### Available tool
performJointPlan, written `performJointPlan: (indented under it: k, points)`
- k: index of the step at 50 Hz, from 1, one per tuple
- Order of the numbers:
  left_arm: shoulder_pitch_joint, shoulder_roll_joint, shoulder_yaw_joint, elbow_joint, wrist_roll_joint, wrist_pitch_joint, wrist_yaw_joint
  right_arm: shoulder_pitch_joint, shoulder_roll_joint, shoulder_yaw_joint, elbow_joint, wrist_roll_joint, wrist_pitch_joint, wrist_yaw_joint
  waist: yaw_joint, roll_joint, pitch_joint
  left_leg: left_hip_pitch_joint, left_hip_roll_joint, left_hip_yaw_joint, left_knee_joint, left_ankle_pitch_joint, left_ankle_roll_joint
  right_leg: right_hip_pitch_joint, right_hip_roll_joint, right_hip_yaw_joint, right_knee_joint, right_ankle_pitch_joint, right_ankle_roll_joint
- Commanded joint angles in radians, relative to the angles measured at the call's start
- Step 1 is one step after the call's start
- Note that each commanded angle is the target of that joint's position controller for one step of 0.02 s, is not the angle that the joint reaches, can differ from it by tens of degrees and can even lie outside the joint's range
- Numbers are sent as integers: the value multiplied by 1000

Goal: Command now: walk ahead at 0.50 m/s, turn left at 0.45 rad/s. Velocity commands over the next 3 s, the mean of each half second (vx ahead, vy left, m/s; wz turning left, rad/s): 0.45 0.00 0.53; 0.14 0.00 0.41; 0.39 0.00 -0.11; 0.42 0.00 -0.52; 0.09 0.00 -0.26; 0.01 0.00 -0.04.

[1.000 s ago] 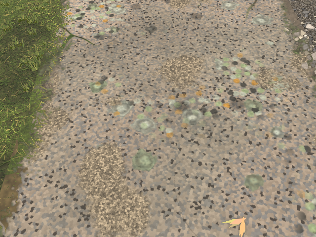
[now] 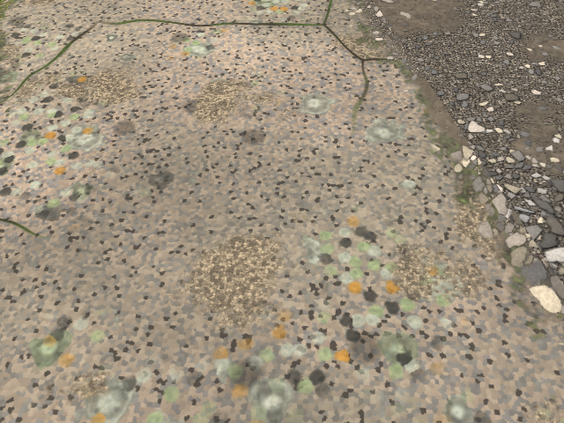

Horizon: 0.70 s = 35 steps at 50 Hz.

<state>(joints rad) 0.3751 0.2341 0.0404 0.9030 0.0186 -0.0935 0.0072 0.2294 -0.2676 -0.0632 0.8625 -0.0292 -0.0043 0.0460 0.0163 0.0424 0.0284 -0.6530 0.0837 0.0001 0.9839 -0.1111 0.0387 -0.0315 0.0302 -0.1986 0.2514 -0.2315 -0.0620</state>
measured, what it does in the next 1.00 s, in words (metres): walks ahead, turning left: left foot, then right foot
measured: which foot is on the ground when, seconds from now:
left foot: up 0.00-0.20, down 0.22-0.74, up 0.76-1.00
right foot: down 0.00-0.24, up 0.26-0.72, down 0.74-1.00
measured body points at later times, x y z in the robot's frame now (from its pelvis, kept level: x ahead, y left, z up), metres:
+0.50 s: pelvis +0.25 +0.06 +0.00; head +0.29 +0.09 +0.44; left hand +0.32 +0.35 -0.12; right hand +0.37 -0.20 -0.13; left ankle +0.23 +0.10 -0.75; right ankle +0.39 -0.08 -0.67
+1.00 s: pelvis +0.39 +0.06 +0.00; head +0.41 +0.05 +0.44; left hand +0.33 +0.34 -0.12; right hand +0.61 -0.12 -0.14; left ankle +0.29 +0.15 -0.70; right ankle +0.49 +0.02 -0.75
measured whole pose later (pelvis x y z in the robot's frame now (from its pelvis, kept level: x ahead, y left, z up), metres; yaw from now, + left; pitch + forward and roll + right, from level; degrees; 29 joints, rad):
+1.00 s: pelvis +0.39 +0.06 +0.00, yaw +31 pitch +0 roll +1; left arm 0.23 0.25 0.02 0.80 0.02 0.00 0.01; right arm 0.22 -0.29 -0.05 0.82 -0.03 0.05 0.02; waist 0.02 0.03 0.04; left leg -0.34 -0.07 -0.07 0.87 -0.47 0.00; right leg -0.29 0.01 -0.03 0.41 -0.11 -0.06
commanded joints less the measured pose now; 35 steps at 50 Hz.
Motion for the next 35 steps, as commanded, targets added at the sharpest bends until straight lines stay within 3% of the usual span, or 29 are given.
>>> performJointPlan:
  k: [1,5,7,9,10,11,12,13,14,15,16,18,20,22,26,31,33,35]
  points:
    - [-27,92,16,-43,-1,-19,5,-92,9,13,-84,-1,-10,16,-7,-113,68,-6,6,31,-154,120,-1,-63,-254,55,-119,344,-83]
    - [37,129,25,-6,1,-9,15,-202,-2,20,-135,-9,-10,27,20,-103,84,31,-18,102,-307,88,44,43,-294,4,-83,459,-73]
    - [42,146,28,5,4,2,21,-200,-15,15,-143,-11,-10,24,7,-108,68,76,-58,135,-345,8,79,109,-303,-29,1,679,-59]
    - [35,179,37,9,8,18,26,-120,-38,3,-127,-13,-9,14,-34,-134,3,193,-129,170,-358,-110,124,150,-306,-55,186,964,-49]
    - [35,194,41,8,9,29,27,-26,-59,-10,-102,-13,-15,7,-72,-132,-56,303,-166,168,-389,-148,150,135,-304,-60,349,983,-47]
    - [25,197,41,-2,7,36,24,127,-95,-31,-53,-22,-24,-5,-144,-87,-142,521,-179,129,-470,-123,186,25,-284,-75,588,835,-21]
    - [49,127,23,-47,-4,31,15,225,-211,-67,-37,-30,-23,-23,-160,57,-249,807,62,-209,-505,-254,272,-280,-218,-75,926,369,22]
    - [10,103,23,-118,-8,21,-2,179,-284,-83,-60,2,-13,-25,-110,199,-320,968,268,-749,-669,-181,410,-615,7,78,1215,-319,73]
    - [-120,149,28,-141,2,11,-5,174,-255,-77,-57,18,-3,-31,-140,24,-223,921,241,-643,-705,-115,375,-728,-58,225,1216,-232,61]
    - [-133,128,20,-149,-10,-3,-8,125,-208,-65,-49,23,-5,-40,-103,-15,-108,786,222,-509,-711,-25,344,-723,-103,226,1140,-135,54]
    - [-109,122,19,-131,-8,-6,-6,80,-159,-52,-50,21,-10,-43,-51,-69,-40,660,166,-416,-724,91,293,-658,-136,225,1036,-97,53]
    - [-71,114,19,-119,24,28,-5,18,-114,-35,-61,29,-27,-46,10,-58,-16,522,88,-291,-733,304,255,-538,-153,229,945,-88,78]
    - [-57,98,18,-123,27,58,-5,33,-130,-35,-58,32,-47,-40,30,-53,-30,482,59,-227,-705,589,253,-502,-135,210,895,-90,105]
    - [-89,87,15,-140,22,69,-4,59,-157,-42,-54,27,-50,-39,24,-35,-42,471,29,-189,-681,710,233,-509,-117,193,825,-39,120]
    - [-214,93,9,-187,14,76,-1,113,-153,-40,-52,28,-28,-48,-26,24,-55,514,-6,-197,-635,722,178,-545,-88,190,668,67,124]
    - [-316,117,3,-226,0,70,5,164,-164,-45,-56,17,-1,-63,-79,40,-56,625,18,-290,-555,703,158,-558,-43,220,510,84,101]
    - [-293,135,4,-223,-3,61,11,143,-170,-48,-69,10,7,-68,-67,46,-50,630,20,-335,-501,694,143,-498,-23,240,426,46,80]
    - [-192,156,10,-195,-4,50,19,77,-180,-51,-90,12,6,-68,-12,55,-58,581,-10,-358,-426,645,98,-334,-1,238,276,59,48]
